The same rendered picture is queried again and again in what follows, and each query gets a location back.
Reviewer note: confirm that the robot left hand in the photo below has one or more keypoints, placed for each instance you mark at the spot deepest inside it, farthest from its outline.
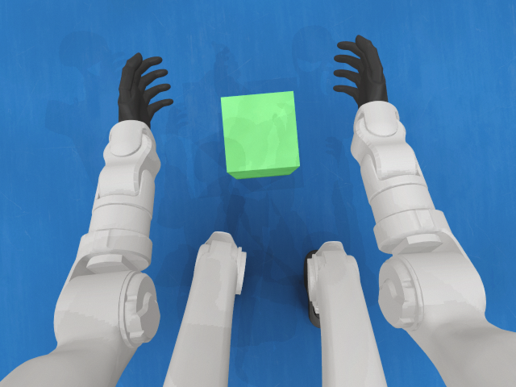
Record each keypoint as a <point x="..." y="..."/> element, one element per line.
<point x="133" y="98"/>

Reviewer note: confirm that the robot right shin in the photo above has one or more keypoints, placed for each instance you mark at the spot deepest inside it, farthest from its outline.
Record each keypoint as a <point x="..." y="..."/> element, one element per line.
<point x="335" y="246"/>

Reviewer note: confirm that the robot right forearm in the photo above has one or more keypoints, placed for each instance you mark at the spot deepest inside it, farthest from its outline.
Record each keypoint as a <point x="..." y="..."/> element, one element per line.
<point x="406" y="219"/>

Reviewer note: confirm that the left robot thigh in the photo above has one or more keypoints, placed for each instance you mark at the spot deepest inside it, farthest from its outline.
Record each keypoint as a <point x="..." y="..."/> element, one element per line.
<point x="202" y="351"/>

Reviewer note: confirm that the right robot upper arm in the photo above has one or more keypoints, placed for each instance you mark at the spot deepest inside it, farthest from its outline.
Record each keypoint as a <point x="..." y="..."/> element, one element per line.
<point x="437" y="297"/>

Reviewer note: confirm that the carton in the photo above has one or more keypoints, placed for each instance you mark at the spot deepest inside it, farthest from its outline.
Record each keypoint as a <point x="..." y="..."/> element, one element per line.
<point x="260" y="135"/>

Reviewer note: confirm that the left robot upper arm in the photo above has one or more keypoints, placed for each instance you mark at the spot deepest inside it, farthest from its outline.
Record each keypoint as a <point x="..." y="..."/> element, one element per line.
<point x="101" y="320"/>

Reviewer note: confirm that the robot left forearm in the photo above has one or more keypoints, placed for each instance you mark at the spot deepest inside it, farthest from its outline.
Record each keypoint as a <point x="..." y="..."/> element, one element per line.
<point x="118" y="237"/>

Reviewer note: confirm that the robot right hand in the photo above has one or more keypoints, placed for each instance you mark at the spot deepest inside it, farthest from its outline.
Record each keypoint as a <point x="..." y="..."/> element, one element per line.
<point x="370" y="80"/>

